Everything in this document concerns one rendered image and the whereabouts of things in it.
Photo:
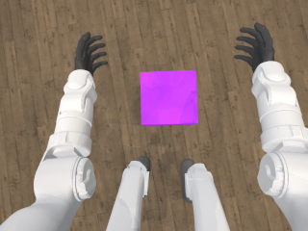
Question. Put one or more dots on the carton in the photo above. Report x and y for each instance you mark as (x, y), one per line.
(169, 98)

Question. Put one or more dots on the robot right forearm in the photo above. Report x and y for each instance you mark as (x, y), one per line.
(281, 119)

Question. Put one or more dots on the robot left upper arm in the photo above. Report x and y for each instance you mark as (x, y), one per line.
(61, 186)

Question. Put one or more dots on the robot left shin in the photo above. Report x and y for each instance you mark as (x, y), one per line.
(134, 164)

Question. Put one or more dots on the right robot thigh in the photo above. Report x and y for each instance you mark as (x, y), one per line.
(207, 209)

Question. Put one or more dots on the right robot hand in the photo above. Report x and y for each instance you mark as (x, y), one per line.
(262, 50)

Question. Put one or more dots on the robot right upper arm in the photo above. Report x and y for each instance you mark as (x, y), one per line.
(284, 176)

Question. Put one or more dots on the left robot hand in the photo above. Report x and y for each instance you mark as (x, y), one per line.
(84, 58)

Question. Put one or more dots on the robot left forearm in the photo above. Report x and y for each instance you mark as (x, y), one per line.
(71, 137)

